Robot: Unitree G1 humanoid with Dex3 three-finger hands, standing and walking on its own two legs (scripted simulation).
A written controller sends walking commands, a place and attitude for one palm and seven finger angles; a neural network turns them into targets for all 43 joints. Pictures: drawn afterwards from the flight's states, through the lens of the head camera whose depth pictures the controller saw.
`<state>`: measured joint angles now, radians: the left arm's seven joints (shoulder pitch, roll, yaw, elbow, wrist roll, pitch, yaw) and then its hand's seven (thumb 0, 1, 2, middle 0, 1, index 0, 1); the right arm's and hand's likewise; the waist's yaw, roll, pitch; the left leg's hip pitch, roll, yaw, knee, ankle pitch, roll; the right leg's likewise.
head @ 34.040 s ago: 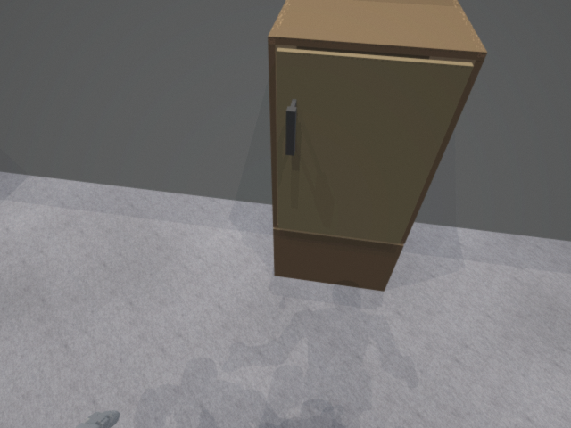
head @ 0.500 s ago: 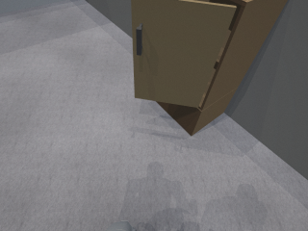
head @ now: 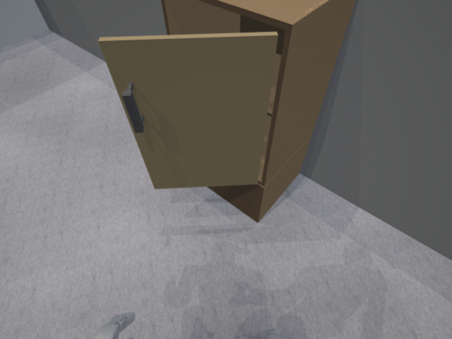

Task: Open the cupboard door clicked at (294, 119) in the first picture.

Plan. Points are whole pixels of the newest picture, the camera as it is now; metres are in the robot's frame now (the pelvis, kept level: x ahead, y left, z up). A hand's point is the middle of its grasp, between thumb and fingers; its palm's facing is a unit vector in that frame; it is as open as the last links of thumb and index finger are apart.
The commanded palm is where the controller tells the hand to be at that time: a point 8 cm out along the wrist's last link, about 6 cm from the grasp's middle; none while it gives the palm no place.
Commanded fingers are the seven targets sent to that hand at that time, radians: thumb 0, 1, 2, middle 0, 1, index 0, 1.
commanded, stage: take the last steps up to it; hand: left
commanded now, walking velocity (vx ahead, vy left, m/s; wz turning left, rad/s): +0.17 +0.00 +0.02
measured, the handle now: (135, 107) +0.67 +0.24 +0.00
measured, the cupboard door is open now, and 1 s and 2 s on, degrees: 43 43 43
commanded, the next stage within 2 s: come to a stop and stand still in 0.08 s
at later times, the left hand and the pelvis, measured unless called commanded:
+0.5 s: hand out of the picture +0.10 +0.17 -0.18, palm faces +0.08 -0.99 -0.14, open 7.3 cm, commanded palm none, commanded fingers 0.00 0.90 0.90 -0.20 -0.30 -0.20 -0.30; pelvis +0.10 +0.01 +0.00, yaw +0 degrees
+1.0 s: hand out of the picture +0.07 +0.13 -0.16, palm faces +0.05 -0.98 -0.19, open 7.3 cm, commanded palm none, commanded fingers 0.00 0.90 0.90 -0.20 -0.30 -0.20 -0.30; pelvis +0.06 -0.04 +0.01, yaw +0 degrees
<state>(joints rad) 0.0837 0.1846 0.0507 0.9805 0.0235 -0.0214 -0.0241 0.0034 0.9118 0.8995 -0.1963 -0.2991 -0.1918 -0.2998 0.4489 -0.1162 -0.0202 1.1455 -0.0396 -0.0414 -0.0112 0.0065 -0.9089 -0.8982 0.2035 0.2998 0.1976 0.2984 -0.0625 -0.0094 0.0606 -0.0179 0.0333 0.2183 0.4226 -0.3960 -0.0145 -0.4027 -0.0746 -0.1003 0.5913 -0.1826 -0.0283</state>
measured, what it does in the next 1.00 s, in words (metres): steps on the spot: left foot, then right foot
